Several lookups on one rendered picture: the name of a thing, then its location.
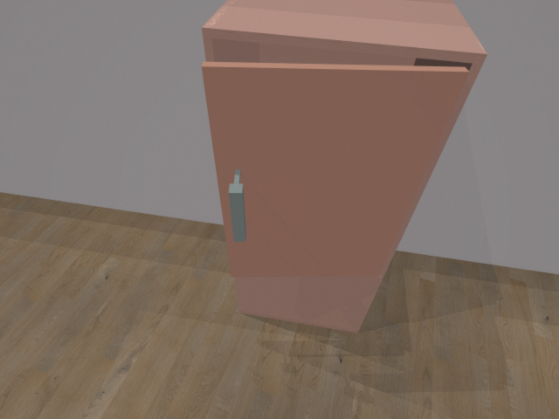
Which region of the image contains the handle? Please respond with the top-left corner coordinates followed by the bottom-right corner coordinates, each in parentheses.
top-left (229, 169), bottom-right (246, 242)

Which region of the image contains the cupboard door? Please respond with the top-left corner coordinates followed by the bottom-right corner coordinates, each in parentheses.
top-left (202, 62), bottom-right (469, 277)

